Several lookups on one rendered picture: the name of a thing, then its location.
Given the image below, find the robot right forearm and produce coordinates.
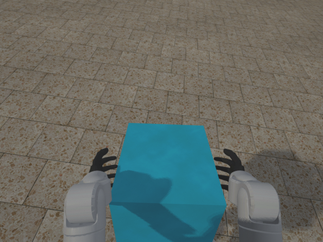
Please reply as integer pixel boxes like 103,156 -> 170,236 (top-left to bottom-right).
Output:
228,170 -> 283,242

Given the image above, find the robot left hand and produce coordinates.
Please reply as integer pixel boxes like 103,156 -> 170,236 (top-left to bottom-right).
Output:
89,148 -> 118,187

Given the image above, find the robot left forearm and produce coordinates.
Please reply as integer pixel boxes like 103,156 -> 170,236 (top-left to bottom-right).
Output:
63,171 -> 112,242

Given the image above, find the carton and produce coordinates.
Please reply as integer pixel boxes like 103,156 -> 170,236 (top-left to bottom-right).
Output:
109,123 -> 227,242

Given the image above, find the robot right hand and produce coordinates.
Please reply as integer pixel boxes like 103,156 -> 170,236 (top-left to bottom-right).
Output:
214,149 -> 245,191

